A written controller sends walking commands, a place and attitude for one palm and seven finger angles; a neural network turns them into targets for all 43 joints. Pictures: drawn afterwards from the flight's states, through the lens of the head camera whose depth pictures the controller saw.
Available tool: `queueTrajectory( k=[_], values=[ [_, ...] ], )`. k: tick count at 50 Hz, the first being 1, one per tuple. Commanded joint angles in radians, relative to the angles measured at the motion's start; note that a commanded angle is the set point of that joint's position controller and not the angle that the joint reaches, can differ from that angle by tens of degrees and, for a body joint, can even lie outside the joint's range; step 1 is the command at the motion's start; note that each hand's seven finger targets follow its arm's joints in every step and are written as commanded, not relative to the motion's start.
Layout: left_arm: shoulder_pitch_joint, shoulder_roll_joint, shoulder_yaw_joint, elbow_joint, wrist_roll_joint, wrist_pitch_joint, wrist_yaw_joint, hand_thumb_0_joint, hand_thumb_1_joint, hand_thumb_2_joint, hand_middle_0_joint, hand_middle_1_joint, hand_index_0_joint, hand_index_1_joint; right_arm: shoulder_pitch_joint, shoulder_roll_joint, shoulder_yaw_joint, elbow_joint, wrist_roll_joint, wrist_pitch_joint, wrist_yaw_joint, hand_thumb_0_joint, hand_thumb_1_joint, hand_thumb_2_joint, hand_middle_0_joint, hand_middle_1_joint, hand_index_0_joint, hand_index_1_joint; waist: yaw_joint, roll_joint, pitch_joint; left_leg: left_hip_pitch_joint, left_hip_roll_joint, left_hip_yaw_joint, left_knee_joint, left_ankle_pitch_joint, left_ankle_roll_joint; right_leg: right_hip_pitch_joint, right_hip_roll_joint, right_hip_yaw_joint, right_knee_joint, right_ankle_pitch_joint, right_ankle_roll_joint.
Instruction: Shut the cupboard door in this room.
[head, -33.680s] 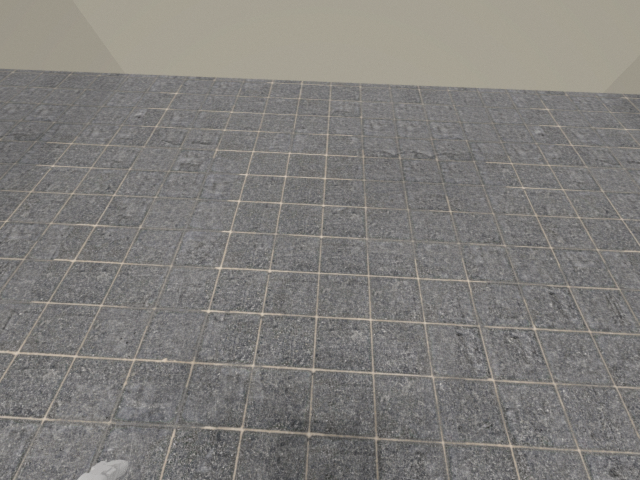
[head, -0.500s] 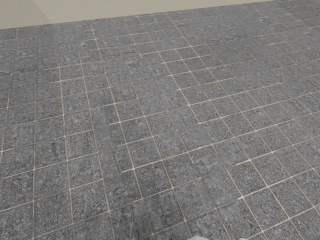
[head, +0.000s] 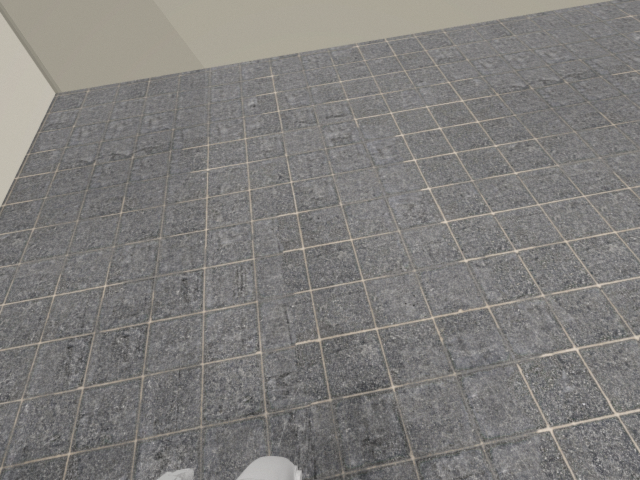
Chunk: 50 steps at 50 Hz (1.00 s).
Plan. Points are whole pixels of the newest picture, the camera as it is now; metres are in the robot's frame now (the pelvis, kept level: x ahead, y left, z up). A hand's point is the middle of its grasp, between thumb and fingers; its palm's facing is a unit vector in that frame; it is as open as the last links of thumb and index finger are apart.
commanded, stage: turn or walk to find it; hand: left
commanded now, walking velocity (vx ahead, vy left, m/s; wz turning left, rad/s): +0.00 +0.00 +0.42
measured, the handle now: out of the picture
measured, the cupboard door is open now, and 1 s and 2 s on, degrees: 87 87 87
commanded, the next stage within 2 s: stand and wait in 1.94 s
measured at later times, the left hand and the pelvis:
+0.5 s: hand out of the picture -0.03 +0.26 -0.18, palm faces +0.28 -0.93 -0.24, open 7.3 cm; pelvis -0.02 +0.04 +0.00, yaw +13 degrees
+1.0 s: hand out of the picture -0.03 +0.20 -0.15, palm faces +0.42 -0.87 -0.25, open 7.3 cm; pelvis -0.02 +0.00 +0.00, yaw +26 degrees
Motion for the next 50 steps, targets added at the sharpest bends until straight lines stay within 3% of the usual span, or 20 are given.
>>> queueTrajectory(
  k=[1,8,11,13,14,15,16,17,20,23,30,33,35,36,37,38,39,41,43,50],
  values=[
    [0.056,0.201,0.056,-0.046,0.004,-0.025,0.019,0.0,0.9,0.9,-0.2,-0.3,-0.2,-0.3,-0.025,-0.048,-0.003,-0.061,0.007,-0.024,-0.001,0.0,-0.9,-0.9,0.2,0.3,0.2,0.3,0.042,-0.21,-0.061,-0.055,0.05,0.011,-0.022,-0.002,-0.031,0.107,-0.255,0.145,-0.196,0.369,-0.07],
    [0.144,0.255,0.07,0.0,0.014,-0.015,0.015,0.0,0.9,0.9,-0.2,-0.3,-0.2,-0.3,-0.118,-0.025,0.024,-0.083,0.017,-0.038,-0.004,0.0,-0.9,-0.9,0.2,0.3,0.2,0.3,0.091,-0.242,-0.104,0.033,0.045,0.09,-0.333,-0.091,-0.022,0.197,-0.286,0.106,-0.128,0.552,-0.101],
    [0.127,0.269,0.074,0.013,0.013,-0.01,0.014,0.0,0.9,0.9,-0.2,-0.3,-0.2,-0.3,-0.095,-0.027,0.028,-0.083,0.021,-0.045,-0.007,0.0,-0.9,-0.9,0.2,0.3,0.2,0.3,0.074,-0.262,-0.125,0.111,0.041,0.118,-0.467,-0.057,-0.007,0.19,-0.298,0.086,-0.089,0.548,-0.09],
    [0.103,0.274,0.076,0.013,0.007,-0.005,0.012,0.0,0.9,0.9,-0.2,-0.3,-0.2,-0.3,-0.052,-0.04,0.026,-0.074,0.018,-0.052,-0.007,0.0,-0.9,-0.9,0.2,0.3,0.2,0.3,0.042,-0.242,-0.132,0.232,0.041,0.145,-0.619,0.071,0.004,0.116,-0.288,0.044,-0.037,0.458,-0.043],
    [0.095,0.261,0.076,0.011,0.0,0.0,0.01,0.0,0.9,0.9,-0.2,-0.3,-0.2,-0.3,-0.02,-0.067,0.02,-0.069,0.016,-0.059,-0.006,0.0,-0.9,-0.9,0.2,0.3,0.2,0.3,0.016,-0.182,-0.141,0.346,0.064,0.124,-0.742,0.188,0.02,0.029,-0.265,0.012,0.039,0.37,0.001],
    [0.111,0.217,0.071,-0.008,-0.005,0.007,0.005,0.0,0.9,0.9,-0.2,-0.3,-0.2,-0.3,0.009,-0.15,0.001,-0.072,0.008,-0.07,-0.008,0.0,-0.9,-0.9,0.2,0.3,0.2,0.3,0.0,0.036,-0.171,0.489,0.232,-0.098,-0.804,0.379,0.091,-0.151,-0.165,-0.045,0.213,0.131,0.067],
    [0.07,0.16,0.046,-0.04,-0.004,0.012,0.0,0.0,0.9,0.9,-0.2,-0.3,-0.2,-0.3,0.049,-0.224,-0.015,-0.072,0.008,-0.065,-0.013,0.0,-0.9,-0.9,0.2,0.3,0.2,0.3,-0.021,0.236,-0.144,0.516,0.423,-0.292,-0.831,0.685,0.2,-0.315,-0.066,-0.032,0.4,-0.346,0.114],
    [0.006,0.17,0.04,-0.049,0.001,0.025,0.008,0.0,0.9,0.9,-0.2,-0.3,-0.2,-0.3,0.081,-0.222,-0.016,-0.049,0.007,-0.062,-0.026,0.0,-0.9,-0.9,0.2,0.3,0.2,0.3,-0.05,0.191,-0.135,0.452,0.431,-0.303,-0.835,0.692,0.249,-0.317,-0.063,0.068,0.497,-0.361,0.111],
    [0.003,0.178,0.051,-0.011,-0.003,0.03,-0.003,0.0,0.9,0.9,-0.2,-0.3,-0.2,-0.3,-0.057,-0.155,0.005,-0.076,0.004,-0.065,-0.039,0.0,-0.9,-0.9,0.2,0.3,0.2,0.3,0.015,0.117,-0.051,0.349,0.305,-0.175,-0.827,0.597,0.221,-0.317,-0.055,0.121,0.577,-0.193,0.115],
    [0.039,0.174,0.049,0.005,-0.002,0.03,-0.007,0.0,0.9,0.9,-0.2,-0.3,-0.2,-0.3,-0.065,-0.148,0.006,-0.085,0.008,-0.073,-0.037,0.0,-0.9,-0.9,0.2,0.3,0.2,0.3,0.028,0.073,-0.082,0.366,0.259,-0.124,-0.828,0.585,0.2,-0.29,-0.041,0.114,0.553,-0.136,0.127],
    [-0.026,0.15,0.041,-0.041,-0.006,0.025,-0.003,0.0,0.9,0.9,-0.2,-0.3,-0.2,-0.3,-0.022,-0.151,-0.011,-0.083,0.002,-0.064,-0.032,0.0,-0.9,-0.9,0.2,0.3,0.2,0.3,-0.002,0.099,-0.087,0.354,0.249,-0.203,-0.798,0.568,0.214,-0.22,-0.002,0.105,0.329,-0.169,0.127],
    [0.01,0.147,0.04,-0.039,-0.011,0.015,0.0,0.0,0.9,0.9,-0.2,-0.3,-0.2,-0.3,-0.039,-0.151,-0.016,-0.09,0.0,-0.06,-0.03,0.0,-0.9,-0.9,0.2,0.3,0.2,0.3,0.016,0.111,-0.114,0.314,0.229,-0.239,-0.752,0.613,0.203,-0.105,0.032,0.088,0.161,-0.126,0.117],
    [0.084,0.16,0.043,-0.021,-0.011,0.001,0.003,0.0,0.9,0.9,-0.2,-0.3,-0.2,-0.3,-0.057,-0.139,-0.017,-0.096,0.008,-0.059,-0.028,0.0,-0.9,-0.9,0.2,0.3,0.2,0.3,0.055,0.078,-0.146,0.248,0.185,-0.226,-0.676,0.537,0.156,0.047,0.029,0.078,-0.061,0.055,0.111],
    [0.111,0.2,0.05,-0.015,-0.004,-0.009,0.007,0.0,0.9,0.9,-0.2,-0.3,-0.2,-0.3,-0.049,-0.106,-0.014,-0.099,0.016,-0.061,-0.022,0.0,-0.9,-0.9,0.2,0.3,0.2,0.3,0.067,-0.015,-0.154,0.145,0.131,-0.186,-0.602,0.385,0.105,0.172,-0.041,0.141,-0.162,0.141,0.093],
    [0.135,0.279,0.066,-0.015,0.011,-0.018,0.016,0.0,0.9,0.9,-0.2,-0.3,-0.2,-0.3,-0.034,-0.041,-0.002,-0.121,0.021,-0.064,-0.016,0.0,-0.9,-0.9,0.2,0.3,0.2,0.3,0.07,-0.275,-0.156,-0.04,-0.004,-0.037,-0.415,0.078,0.035,0.273,-0.282,0.374,-0.199,0.254,0.005],
    [0.127,0.307,0.072,-0.031,0.006,-0.016,0.016,0.0,0.9,0.9,-0.2,-0.3,-0.2,-0.3,-0.058,-0.06,-0.009,-0.137,0.015,-0.05,-0.019,0.0,-0.9,-0.9,0.2,0.3,0.2,0.3,0.085,-0.333,-0.125,-0.056,-0.029,-0.017,-0.211,-0.213,0.018,0.147,-0.425,0.46,-0.238,0.292,-0.106],
    [0.092,0.284,0.075,-0.041,0.003,-0.015,0.02,0.0,0.9,0.9,-0.2,-0.3,-0.2,-0.3,-0.073,-0.081,-0.016,-0.125,0.008,-0.035,-0.018,0.0,-0.9,-0.9,0.2,0.3,0.2,0.3,0.08,-0.325,-0.077,-0.052,0.003,-0.065,-0.065,-0.196,0.025,0.031,-0.399,0.453,-0.264,0.187,-0.131],
    [-0.02,0.228,0.062,-0.067,0.002,-0.008,0.021,0.0,0.9,0.9,-0.2,-0.3,-0.2,-0.3,-0.03,-0.071,-0.019,-0.086,0.006,-0.027,-0.006,0.0,-0.9,-0.9,0.2,0.3,0.2,0.3,0.016,-0.179,-0.028,-0.063,0.035,-0.044,0.056,-0.072,0.015,-0.008,-0.308,0.295,-0.237,0.154,-0.096],
    [-0.032,0.204,0.056,-0.078,0.007,-0.016,0.02,0.0,0.9,0.9,-0.2,-0.3,-0.2,-0.3,0.006,-0.05,-0.01,-0.067,0.005,-0.025,0.001,0.0,-0.9,-0.9,0.2,0.3,0.2,0.3,0.008,-0.215,-0.047,-0.044,0.041,-0.004,0.044,-0.014,-0.006,0.009,-0.251,0.182,-0.213,0.215,-0.064],
    [0.098,0.262,0.071,-0.027,0.014,-0.013,0.014,0.0,0.9,0.9,-0.2,-0.3,-0.2,-0.3,-0.085,-0.025,0.013,-0.087,0.015,-0.037,0.001,0.0,-0.9,-0.9,0.2,0.3,0.2,0.3,0.076,-0.251,-0.091,0.026,0.039,0.086,-0.282,-0.086,-0.022,0.146,-0.277,0.119,-0.145,0.441,-0.091]
  ],
)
